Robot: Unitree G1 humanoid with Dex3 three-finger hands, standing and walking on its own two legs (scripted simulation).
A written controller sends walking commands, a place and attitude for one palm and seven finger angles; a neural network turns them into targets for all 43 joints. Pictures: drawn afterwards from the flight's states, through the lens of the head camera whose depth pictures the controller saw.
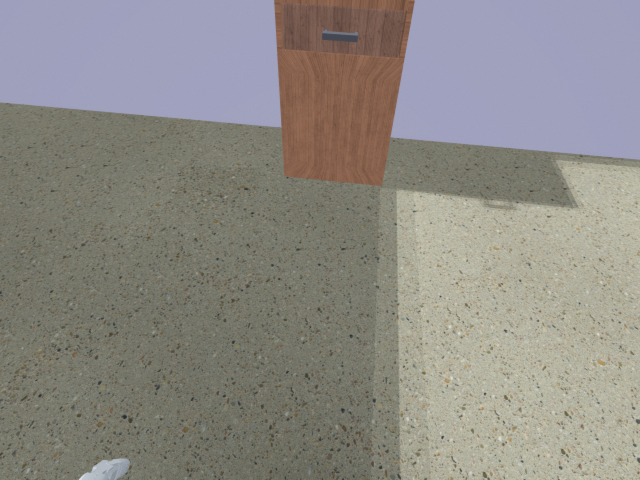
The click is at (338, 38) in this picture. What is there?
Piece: drawer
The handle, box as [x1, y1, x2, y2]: [322, 29, 357, 41]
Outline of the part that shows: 322,32 322,39 346,41 357,40 357,31 355,31 354,33 332,32 325,29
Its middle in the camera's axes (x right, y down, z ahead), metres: +0.07 -0.76 +1.44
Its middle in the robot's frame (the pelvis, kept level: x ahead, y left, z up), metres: +1.59 +0.01 -0.05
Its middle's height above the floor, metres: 0.72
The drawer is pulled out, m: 0.00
